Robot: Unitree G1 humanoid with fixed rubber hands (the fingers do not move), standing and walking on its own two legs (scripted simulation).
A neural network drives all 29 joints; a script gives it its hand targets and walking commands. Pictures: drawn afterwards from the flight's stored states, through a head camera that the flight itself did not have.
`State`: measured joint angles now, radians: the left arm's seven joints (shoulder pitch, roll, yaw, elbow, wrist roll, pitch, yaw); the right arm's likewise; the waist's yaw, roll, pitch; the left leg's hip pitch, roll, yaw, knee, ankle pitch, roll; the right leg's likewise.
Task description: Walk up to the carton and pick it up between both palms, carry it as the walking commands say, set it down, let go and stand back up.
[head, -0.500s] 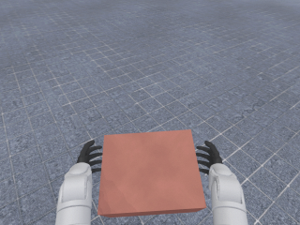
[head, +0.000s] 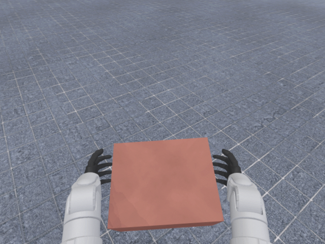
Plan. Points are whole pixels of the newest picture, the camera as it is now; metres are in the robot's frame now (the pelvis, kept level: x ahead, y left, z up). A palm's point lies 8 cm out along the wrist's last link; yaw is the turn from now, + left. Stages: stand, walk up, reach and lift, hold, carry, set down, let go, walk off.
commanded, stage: hold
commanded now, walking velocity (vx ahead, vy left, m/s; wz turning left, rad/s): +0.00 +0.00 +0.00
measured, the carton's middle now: (163, 184) +0.31 -0.01 -0.04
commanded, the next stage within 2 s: carry in 0.76 s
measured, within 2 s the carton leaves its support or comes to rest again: neither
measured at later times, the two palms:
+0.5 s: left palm (90, 180) +0.28 +0.18 +0.04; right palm (231, 180) +0.28 -0.17 +0.04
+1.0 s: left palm (103, 170) +0.29 +0.14 +0.06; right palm (244, 173) +0.28 -0.20 +0.06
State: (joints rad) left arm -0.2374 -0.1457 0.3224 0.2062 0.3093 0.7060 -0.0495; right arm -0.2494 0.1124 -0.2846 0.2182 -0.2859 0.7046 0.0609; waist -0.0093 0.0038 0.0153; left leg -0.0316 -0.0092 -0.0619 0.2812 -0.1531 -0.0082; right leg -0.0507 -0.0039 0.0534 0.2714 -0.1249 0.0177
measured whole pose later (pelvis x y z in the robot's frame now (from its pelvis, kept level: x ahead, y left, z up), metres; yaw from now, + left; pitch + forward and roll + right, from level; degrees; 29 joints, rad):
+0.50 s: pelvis +0.01 +0.00 +0.00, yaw +0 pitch -6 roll +0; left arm -0.19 -0.14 0.29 0.16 0.29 0.71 -0.05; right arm -0.18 0.14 -0.26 0.15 -0.28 0.72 0.04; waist 0.00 0.00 0.02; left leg -0.01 -0.01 -0.06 0.26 -0.15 -0.01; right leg -0.03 -0.01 0.05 0.25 -0.12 0.02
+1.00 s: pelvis +0.00 -0.03 -0.02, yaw -2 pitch +2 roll -1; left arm -0.20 -0.11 0.23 0.00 0.17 0.84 0.04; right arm -0.19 0.14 -0.20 0.00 -0.20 0.82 -0.09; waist 0.02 0.00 -0.14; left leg -0.29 0.06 -0.05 0.55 -0.29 -0.05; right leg -0.35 0.00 -0.02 0.67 -0.39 0.01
